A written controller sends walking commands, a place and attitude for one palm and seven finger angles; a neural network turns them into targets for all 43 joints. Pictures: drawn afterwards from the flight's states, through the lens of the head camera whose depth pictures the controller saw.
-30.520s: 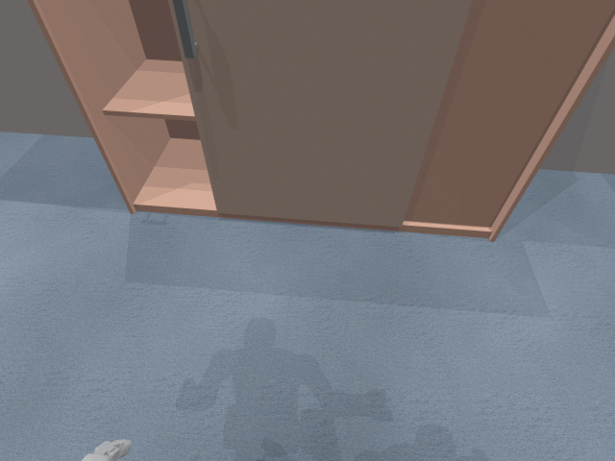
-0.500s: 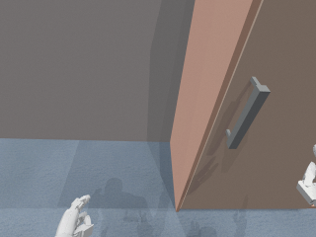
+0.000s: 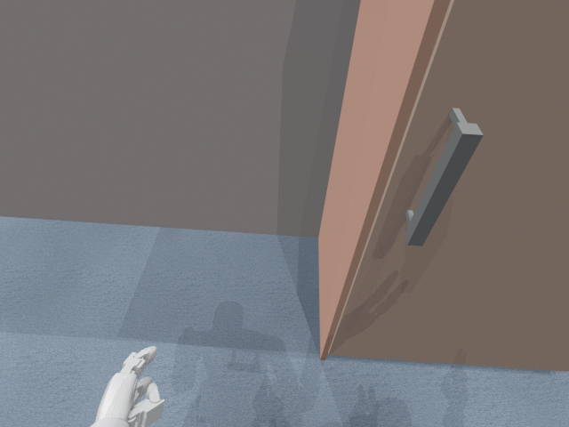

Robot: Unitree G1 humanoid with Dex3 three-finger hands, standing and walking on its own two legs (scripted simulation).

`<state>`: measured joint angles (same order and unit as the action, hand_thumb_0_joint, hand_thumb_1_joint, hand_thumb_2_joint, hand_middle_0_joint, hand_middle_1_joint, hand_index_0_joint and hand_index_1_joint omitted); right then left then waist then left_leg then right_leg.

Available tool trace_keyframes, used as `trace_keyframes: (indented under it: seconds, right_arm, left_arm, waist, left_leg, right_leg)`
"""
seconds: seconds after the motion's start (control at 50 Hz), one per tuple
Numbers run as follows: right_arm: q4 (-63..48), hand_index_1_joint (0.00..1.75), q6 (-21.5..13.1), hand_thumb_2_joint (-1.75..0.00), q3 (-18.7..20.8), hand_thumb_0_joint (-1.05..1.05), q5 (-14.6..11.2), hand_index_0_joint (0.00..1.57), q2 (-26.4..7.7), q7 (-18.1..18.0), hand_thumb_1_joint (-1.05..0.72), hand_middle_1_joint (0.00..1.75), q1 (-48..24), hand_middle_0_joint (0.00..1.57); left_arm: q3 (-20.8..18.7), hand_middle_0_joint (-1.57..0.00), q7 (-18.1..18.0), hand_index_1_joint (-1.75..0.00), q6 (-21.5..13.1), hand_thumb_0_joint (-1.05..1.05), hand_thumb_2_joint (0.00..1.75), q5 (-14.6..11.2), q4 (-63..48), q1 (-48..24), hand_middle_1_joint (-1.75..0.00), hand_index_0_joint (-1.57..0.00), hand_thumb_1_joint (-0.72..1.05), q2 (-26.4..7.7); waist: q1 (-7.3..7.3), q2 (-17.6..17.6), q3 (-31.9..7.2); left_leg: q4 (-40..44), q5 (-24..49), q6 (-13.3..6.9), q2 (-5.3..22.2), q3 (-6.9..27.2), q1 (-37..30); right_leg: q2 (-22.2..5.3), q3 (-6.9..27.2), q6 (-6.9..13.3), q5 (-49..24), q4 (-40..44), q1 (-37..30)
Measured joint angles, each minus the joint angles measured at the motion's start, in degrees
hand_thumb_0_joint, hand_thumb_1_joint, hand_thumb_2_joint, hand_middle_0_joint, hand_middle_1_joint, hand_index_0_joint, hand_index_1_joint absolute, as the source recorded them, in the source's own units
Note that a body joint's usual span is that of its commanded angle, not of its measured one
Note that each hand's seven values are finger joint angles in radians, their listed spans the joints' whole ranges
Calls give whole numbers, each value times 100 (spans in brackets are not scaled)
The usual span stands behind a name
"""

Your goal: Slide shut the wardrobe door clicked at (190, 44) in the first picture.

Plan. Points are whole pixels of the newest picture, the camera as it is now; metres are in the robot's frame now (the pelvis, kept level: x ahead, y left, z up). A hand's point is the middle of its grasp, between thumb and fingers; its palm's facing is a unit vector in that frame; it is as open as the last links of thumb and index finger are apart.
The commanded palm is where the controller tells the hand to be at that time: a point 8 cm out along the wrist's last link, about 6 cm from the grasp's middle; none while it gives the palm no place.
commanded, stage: step back with the hand held close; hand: right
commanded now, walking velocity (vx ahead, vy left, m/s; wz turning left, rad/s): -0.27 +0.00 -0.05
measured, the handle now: (433, 182) +0.46 -0.21 +0.12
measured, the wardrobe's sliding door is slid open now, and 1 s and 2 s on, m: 0.00 0.00 0.00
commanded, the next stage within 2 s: stop stepping back and stand still in 0.68 s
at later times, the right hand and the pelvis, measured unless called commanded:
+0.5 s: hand out of the picture +0.11 -0.30 +0.16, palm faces +0.46 +0.78 -0.43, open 7.4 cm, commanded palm +0.04 -0.32 +0.19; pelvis -0.10 -0.02 +0.00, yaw +0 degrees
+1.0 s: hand out of the picture +0.01 -0.30 +0.16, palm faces +0.38 +0.85 -0.37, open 7.4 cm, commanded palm -0.06 -0.33 +0.19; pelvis -0.22 -0.05 +0.00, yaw +5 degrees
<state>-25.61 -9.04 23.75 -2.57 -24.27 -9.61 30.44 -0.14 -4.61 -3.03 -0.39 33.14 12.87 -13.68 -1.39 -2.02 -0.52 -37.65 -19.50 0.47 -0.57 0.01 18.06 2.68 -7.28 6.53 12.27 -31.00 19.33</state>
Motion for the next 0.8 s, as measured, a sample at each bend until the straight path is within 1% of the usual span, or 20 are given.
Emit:
trace_keyframes:
  seconds: [0.06,0.1,0.16,0.2,0.22,0.28,0.34,0.36,0.38,0.42,0.44,0.5,0.54,0.6,0.66,0.7,0.72,0.74,0.76,0.8]
  right_arm:
    - [112,30,8,-89,-49,1,38,21,188,-16,-89,30,-79,21]
    - [204,30,3,-90,-98,1,65,21,331,-6,-89,30,-194,21]
    - [234,30,23,-90,-265,1,59,21,450,13,-89,30,-412,20]
    - [100,30,10,-90,-334,1,40,21,418,26,-89,30,-404,21]
    - [6,30,-10,-90,-342,1,30,21,377,32,-89,30,-345,21]
    - [-278,30,-130,-89,-306,1,32,21,213,12,-89,30,-107,21]
    - [-445,30,-239,-89,-197,1,54,21,56,-34,-89,30,59,21]
    - [-471,30,-265,-89,-158,1,58,21,11,-45,-89,30,74,21]
    - [-458,30,-286,-89,-130,1,65,21,-34,-49,-89,30,19,21]
    - [-325,30,-305,-89,-63,1,71,21,-100,-50,-89,30,-178,21]
    - [-228,30,-322,-89,-17,1,77,21,-107,-39,-89,30,-250,21]
    - [-27,30,-288,-89,77,1,104,21,-63,-1,-89,30,-319,21]
    - [-99,30,-247,-89,88,1,67,21,-28,1,-89,30,-242,21]
    - [-362,30,-192,-90,24,1,-14,21,37,-12,-89,30,-19,21]
    - [-538,30,-133,-90,-131,1,-88,21,80,-5,-89,30,42,20]
    - [-611,30,-110,-90,-148,1,-137,21,-5,15,-89,30,8,20]
    - [-664,30,-119,-90,-82,1,-158,20,-113,18,-89,30,3,20]
    - [-623,30,-153,-90,-106,1,-157,21,-116,40,-89,30,-72,21]
    - [-565,30,-166,-90,-165,1,-154,21,-110,61,-89,30,-137,21]
    - [-474,30,-192,-89,-193,1,-118,21,-208,95,-89,30,-161,21]
  left_arm:
    - [61,-20,33,-30,-75,1,90,1,66,-15,-30,-20,90,67]
    - [100,-20,43,-30,-105,1,90,19,105,-122,-30,-20,90,93]
    - [112,-21,50,-30,-143,1,90,10,135,-259,-30,-20,90,105]
    - [118,-21,64,-30,-150,1,90,-1,137,-284,-30,-21,90,135]
    - [118,-21,69,-30,-144,1,90,-4,138,-280,-30,-21,90,155]
    - [96,-21,75,-30,-140,1,90,-6,140,-205,-30,-21,90,173]
    - [54,-21,61,-30,-119,1,90,8,183,-114,-30,-21,90,115]
    - [43,-21,45,-30,-115,1,90,8,175,-76,-30,-21,90,68]
    - [20,-21,14,-30,-121,1,90,6,183,-64,-30,-21,90,28]
    - [-18,-20,-58,-30,-142,1,90,-3,222,-116,-30,-20,90,2]
    - [-34,-20,-74,-30,-179,1,90,11,232,-143,-30,-20,90,4]
    - [-64,-20,-66,-30,-305,1,90,106,238,-141,-30,-20,90,65]
    - [-47,-20,-22,-30,-388,1,90,116,253,-98,-30,-20,90,150]
    - [37,-20,48,-30,-491,1,90,115,285,-85,-30,-20,90,290]
    - [112,-20,87,-30,-563,1,90,153,315,-184,-30,-20,90,383]
    - [152,-21,109,-30,-534,1,90,179,298,-328,-30,-21,90,435]
    - [179,-21,121,-30,-497,1,90,182,268,-434,-30,-21,90,467]
    - [183,-21,121,-30,-458,1,90,173,323,-555,-30,-21,90,444]
    - [184,-21,106,-30,-407,1,90,163,422,-624,-30,-21,90,419]
    - [189,-21,88,-30,-336,1,90,153,603,-573,-30,-21,90,429]
  waist:
    - [-95,24,-98]
    - [-164,3,-51]
    - [-139,-90,139]
    - [-102,-61,181]
    - [-72,-24,172]
    - [15,109,108]
    - [46,222,-4]
    - [65,210,-58]
    - [112,211,-72]
    - [99,277,31]
    - [90,272,77]
    - [122,149,86]
    - [70,131,21]
    - [-41,188,-123]
    - [-80,201,-224]
    - [-102,261,-230]
    - [-149,379,-198]
    - [-179,306,-124]
    - [-190,215,-65]
    - [-202,270,-110]
  left_leg:
    - [139,-53,3,56,115,-258]
    - [320,-152,22,25,145,-278]
    - [467,180,-10,-64,28,-244]
    - [536,285,-34,-98,-29,-222]
    - [576,326,-47,-106,-47,-218]
    - [672,433,-66,-109,-70,-216]
    - [628,483,-12,-110,-5,-157]
    - [577,481,20,-134,-6,-100]
    - [507,470,58,-121,-30,-34]
    - [380,391,82,-77,36,58]
    - [187,178,73,-119,109,113]
    - [-671,-297,45,-317,186,183]
    - [-806,-547,20,-363,156,28]
    - [-458,-843,-32,-344,76,-375]
    - [396,-916,-113,-342,-35,-880]
    - [1178,-571,-234,-300,-72,-1206]
    - [1530,-271,-334,-186,-8,-1321]
    - [1574,-130,-309,-212,8,-1303]
    - [1499,-110,-231,-265,17,-1294]
    - [1376,-156,-93,-206,87,-1302]
  right_leg:
    - [39,-29,12,-87,-29,179]
    - [-10,-57,1,-165,-48,308]
    - [-89,59,-78,-367,34,381]
    - [-120,120,-167,-395,40,439]
    - [-124,150,-223,-262,-15,482]
    - [-99,273,-492,444,-392,648]
    - [-123,553,-620,402,-727,558]
    - [-192,684,-612,173,-588,440]
    - [-207,700,-512,-134,-483,440]
    - [-140,643,-284,-194,-488,484]
    - [-139,620,-213,-201,-441,492]
    - [-192,674,-142,-475,-73,532]
    - [-240,677,-157,-760,282,548]
    - [-304,585,-190,-1166,833,573]
    - [-317,541,-268,-1586,1319,664]
    - [-286,469,-388,-1799,1441,824]
    - [-246,346,-467,-1801,1315,972]
    - [-305,346,-537,-1585,1006,1137]
    - [-330,446,-642,-959,575,1241]
    - [-215,569,-800,189,-426,1341]
